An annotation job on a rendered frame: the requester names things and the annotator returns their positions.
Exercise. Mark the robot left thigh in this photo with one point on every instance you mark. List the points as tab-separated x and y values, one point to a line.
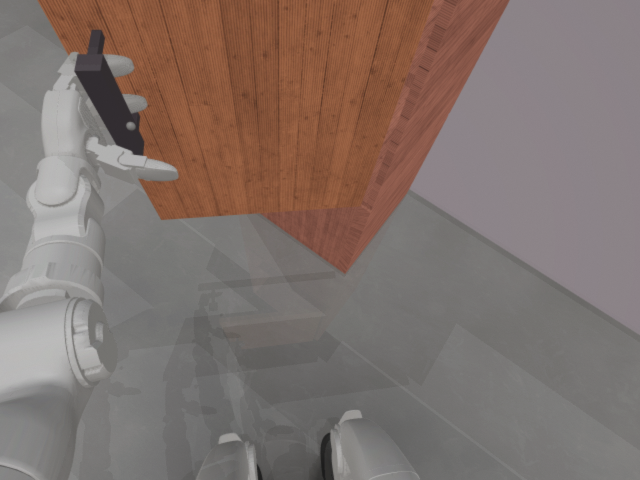
232	460

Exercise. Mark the robot left hand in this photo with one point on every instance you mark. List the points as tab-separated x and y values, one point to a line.
67	124

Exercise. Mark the robot thigh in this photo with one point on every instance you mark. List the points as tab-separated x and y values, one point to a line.
232	460
365	451

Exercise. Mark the left robot forearm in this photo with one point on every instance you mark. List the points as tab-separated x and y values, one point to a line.
65	254

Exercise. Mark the handle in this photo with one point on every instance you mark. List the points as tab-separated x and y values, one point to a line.
99	83

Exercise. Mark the cupboard door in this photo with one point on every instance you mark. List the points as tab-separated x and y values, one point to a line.
261	105

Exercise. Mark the robot right thigh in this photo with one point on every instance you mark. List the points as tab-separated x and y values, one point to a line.
365	451

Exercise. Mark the robot left upper arm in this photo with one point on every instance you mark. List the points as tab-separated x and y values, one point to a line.
52	355

